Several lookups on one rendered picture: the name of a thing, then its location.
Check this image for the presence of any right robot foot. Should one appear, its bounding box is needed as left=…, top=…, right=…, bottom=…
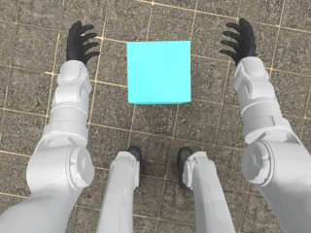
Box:
left=177, top=147, right=193, bottom=191

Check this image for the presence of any right robot forearm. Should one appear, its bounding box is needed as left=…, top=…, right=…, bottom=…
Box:
left=232, top=56, right=304, bottom=147

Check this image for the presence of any left robot forearm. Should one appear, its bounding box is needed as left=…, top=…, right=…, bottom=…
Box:
left=26, top=60, right=92, bottom=188

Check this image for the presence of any robot right thigh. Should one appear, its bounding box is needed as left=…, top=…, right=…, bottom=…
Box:
left=185, top=156, right=236, bottom=233

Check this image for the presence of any right robot upper arm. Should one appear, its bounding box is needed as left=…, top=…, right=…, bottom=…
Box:
left=241, top=140, right=311, bottom=233

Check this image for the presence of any carton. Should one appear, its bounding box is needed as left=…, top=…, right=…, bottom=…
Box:
left=126, top=41, right=191, bottom=105

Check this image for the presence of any left robot upper arm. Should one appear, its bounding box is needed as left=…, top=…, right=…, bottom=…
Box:
left=0, top=144, right=95, bottom=233

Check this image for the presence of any right robot hand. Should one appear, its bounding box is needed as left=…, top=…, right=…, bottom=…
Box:
left=220, top=17, right=257, bottom=67

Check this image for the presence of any left robot hand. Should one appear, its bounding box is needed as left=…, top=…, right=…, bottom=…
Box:
left=66, top=20, right=100, bottom=66

